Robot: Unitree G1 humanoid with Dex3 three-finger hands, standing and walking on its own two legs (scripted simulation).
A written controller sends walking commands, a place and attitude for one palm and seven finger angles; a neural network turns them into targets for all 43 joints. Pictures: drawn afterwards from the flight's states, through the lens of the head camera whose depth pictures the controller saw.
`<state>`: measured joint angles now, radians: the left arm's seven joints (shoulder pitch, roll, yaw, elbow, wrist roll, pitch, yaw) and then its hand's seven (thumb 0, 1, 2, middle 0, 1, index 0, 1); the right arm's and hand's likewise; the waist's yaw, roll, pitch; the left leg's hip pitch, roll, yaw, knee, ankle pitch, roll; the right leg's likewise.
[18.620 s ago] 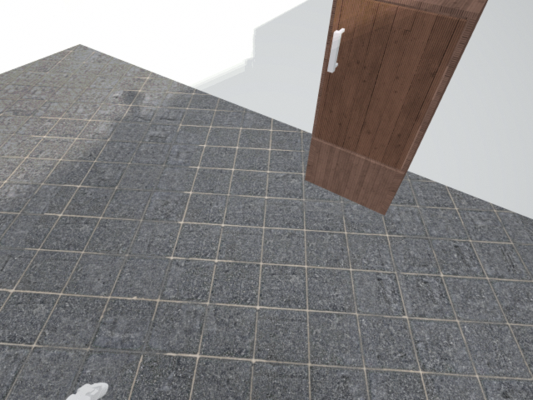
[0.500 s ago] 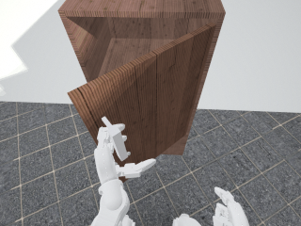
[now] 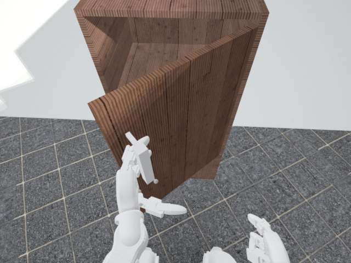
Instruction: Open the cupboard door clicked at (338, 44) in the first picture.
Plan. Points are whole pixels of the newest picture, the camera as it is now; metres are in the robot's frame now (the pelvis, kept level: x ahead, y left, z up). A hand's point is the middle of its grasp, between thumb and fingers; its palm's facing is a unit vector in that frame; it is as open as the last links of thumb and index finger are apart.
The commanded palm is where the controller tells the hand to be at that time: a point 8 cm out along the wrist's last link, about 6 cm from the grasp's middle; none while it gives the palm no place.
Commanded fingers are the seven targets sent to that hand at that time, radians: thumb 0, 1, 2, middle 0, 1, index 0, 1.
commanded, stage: slide the hand sideways off the handle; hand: left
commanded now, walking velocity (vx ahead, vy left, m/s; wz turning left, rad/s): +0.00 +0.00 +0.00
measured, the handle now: (139, 158) +0.33 +0.10 +0.05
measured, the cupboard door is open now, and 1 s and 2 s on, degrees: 42 44 44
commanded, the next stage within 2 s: draw the hand back to the body in 1.12 s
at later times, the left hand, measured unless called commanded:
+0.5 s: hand (146, 206) +0.23 +0.07 +0.05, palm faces -0.06 -1.00 +0.00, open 16.1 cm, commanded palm +0.20 +0.14 +0.04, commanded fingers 0.00 -0.50 0.30 -0.15 -0.30 -0.15 -0.30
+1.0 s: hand (117, 222) +0.20 +0.13 +0.04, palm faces -0.01 -1.00 -0.03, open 16.0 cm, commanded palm +0.16 +0.19 +0.04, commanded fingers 0.00 -0.50 0.30 -0.15 -0.30 -0.15 -0.30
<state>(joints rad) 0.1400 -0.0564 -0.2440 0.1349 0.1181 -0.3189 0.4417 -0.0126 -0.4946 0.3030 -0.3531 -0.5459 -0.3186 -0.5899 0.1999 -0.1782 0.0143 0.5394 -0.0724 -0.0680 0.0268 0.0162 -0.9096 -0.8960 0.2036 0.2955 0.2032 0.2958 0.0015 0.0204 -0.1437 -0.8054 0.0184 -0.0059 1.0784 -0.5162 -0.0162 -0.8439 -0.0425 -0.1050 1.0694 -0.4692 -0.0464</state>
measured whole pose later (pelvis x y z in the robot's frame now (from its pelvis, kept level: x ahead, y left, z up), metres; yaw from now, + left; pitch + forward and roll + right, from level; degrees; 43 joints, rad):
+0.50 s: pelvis +0.00 +0.01 -0.01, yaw -1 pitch +14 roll +0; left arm 0.38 0.05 -0.25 -0.11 0.03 -0.34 0.11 -0.01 -0.50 0.30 -0.18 -0.32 -0.20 -0.32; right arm 0.26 -0.19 0.02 0.40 -0.02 -0.05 0.02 0.02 -0.91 -0.90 0.20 0.30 0.20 0.30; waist 0.00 0.01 -0.13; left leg -0.82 0.02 0.02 1.13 -0.55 0.00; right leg -0.87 -0.04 -0.08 1.12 -0.49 -0.03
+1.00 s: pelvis +0.01 +0.00 -0.02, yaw -1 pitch +15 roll -1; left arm 0.58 0.13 -0.06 -0.24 -0.12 -0.37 -0.08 -0.01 -0.50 0.30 -0.18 -0.32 -0.22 -0.33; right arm 0.24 -0.20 0.00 0.40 0.00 -0.06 -0.02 0.02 -0.91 -0.90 0.20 0.30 0.20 0.30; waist 0.02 0.02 -0.15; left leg -0.88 0.03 -0.01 1.20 -0.59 -0.01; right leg -0.91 -0.03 -0.10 1.17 -0.53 -0.04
